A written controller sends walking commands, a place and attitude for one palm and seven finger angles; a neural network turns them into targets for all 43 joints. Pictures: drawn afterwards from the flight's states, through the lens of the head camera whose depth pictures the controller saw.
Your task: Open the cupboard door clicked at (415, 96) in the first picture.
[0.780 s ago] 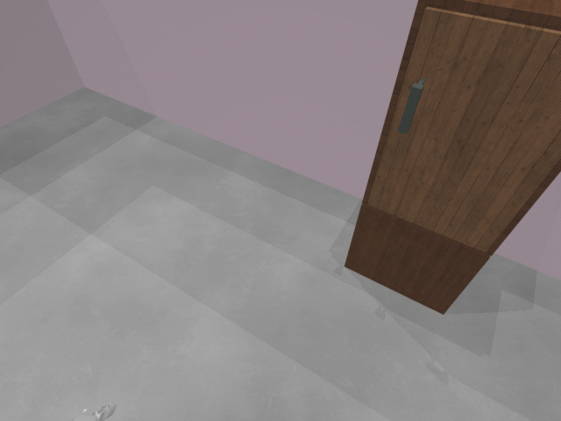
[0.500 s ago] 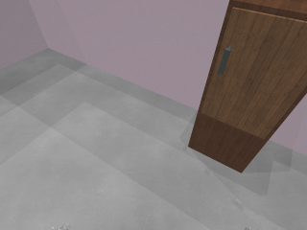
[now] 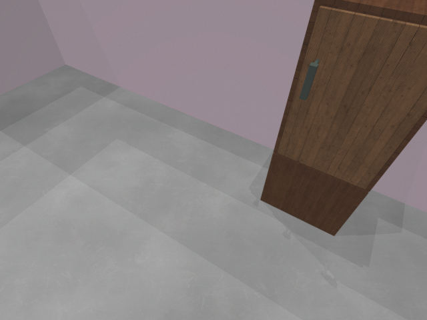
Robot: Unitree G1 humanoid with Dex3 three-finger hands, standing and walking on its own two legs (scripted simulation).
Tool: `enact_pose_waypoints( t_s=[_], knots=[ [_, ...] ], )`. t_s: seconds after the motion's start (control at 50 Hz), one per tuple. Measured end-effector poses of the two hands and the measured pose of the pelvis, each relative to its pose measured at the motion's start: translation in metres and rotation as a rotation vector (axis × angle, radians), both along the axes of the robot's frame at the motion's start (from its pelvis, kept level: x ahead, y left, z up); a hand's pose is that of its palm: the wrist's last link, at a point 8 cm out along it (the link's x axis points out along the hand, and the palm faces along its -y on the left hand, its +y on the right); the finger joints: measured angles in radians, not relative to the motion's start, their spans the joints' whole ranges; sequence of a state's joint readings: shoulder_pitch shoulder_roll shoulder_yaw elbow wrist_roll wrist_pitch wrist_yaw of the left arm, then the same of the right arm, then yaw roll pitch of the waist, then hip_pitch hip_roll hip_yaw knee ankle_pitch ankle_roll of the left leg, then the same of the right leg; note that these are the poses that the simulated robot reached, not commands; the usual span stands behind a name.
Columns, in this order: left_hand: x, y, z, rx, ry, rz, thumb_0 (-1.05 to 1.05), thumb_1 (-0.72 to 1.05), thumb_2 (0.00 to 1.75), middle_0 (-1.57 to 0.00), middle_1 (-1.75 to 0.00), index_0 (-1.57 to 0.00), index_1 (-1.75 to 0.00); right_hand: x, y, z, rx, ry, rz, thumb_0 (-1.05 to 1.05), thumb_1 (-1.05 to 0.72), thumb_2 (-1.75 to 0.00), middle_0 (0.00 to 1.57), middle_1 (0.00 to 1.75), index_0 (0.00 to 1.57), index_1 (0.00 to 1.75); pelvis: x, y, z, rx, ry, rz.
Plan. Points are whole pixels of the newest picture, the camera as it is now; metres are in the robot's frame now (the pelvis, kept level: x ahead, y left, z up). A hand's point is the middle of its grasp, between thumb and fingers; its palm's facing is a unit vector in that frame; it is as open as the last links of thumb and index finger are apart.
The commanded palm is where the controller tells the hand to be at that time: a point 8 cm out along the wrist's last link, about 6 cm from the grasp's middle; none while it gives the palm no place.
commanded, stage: stand and wait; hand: left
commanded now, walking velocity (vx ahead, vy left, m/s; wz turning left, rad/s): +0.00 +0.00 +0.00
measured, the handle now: (310, 79) +0.83 -0.27 +0.04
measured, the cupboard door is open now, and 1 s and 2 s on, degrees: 0 0 0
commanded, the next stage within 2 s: look at it before walking up in 0.04 s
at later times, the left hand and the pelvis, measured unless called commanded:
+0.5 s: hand out of the picture +0.08 +0.24 -0.16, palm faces -0.03 -0.94 -0.33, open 7.4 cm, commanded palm none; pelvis +0.00 +0.00 +0.00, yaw +0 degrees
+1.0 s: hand out of the picture +0.08 +0.23 -0.17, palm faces -0.07 -0.95 -0.31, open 7.4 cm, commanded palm none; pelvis +0.01 +0.00 -0.01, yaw -4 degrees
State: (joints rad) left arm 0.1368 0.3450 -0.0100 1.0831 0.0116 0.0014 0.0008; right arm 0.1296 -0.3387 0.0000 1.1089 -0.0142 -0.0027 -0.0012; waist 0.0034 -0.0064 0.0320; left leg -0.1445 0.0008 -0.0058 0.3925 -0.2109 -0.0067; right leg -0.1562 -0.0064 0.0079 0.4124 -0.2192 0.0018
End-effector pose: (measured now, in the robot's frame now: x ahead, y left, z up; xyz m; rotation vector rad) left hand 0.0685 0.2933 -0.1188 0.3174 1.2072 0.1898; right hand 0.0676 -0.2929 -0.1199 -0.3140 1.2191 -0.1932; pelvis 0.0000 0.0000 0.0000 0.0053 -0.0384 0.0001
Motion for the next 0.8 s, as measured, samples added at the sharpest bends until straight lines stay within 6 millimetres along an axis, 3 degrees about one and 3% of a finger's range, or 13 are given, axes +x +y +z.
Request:
enact_pose_waypoints(
  t_s=[0.46, 0.8],
  knots=[
    [0.004, -0.006, -0.001, -0.009, 0.012, -0.006, 0.01, 0.9, 0.89, -0.2, -0.3, -0.2, -0.3, 0.005, -0.001, 0.001, 0.003, 0.006, 0.002, 0.0, -0.9, -0.9, 0.21, 0.3, 0.2, 0.3, 0.004, -0.002, 0.001, 0.0, 0.012, -0.002],
    [0.013, -0.006, 0.001, -0.004, 0.006, -0.002, 0.01, 0.9, 0.89, -0.2, -0.3, -0.2, -0.3, 0.021, -0.003, 0.002, 0.001, -0.007, 0.009, 0.0, -0.9, -0.9, 0.21, 0.3, 0.2, 0.3, 0.012, -0.004, 0.002, -0.001, 0.012, -0.001]
  ],
)
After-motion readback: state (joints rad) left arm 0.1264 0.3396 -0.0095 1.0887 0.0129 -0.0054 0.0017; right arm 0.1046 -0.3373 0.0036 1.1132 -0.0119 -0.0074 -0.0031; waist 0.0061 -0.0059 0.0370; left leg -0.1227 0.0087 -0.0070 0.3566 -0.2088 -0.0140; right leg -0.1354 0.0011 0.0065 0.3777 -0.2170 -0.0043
